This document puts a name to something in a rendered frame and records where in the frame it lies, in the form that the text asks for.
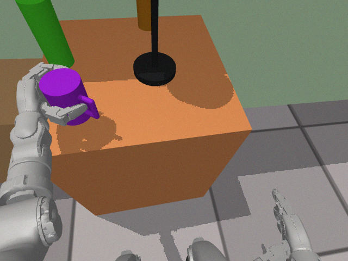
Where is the left robot hand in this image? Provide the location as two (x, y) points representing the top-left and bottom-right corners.
(16, 62), (88, 127)

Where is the desk lamp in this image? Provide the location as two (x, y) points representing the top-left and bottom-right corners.
(133, 0), (176, 86)

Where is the right robot arm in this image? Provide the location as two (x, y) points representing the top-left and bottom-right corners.
(289, 250), (322, 261)

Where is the left robot arm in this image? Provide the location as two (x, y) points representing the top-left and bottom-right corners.
(0, 111), (63, 261)

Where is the right robot hand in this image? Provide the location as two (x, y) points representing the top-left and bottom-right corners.
(254, 189), (313, 261)

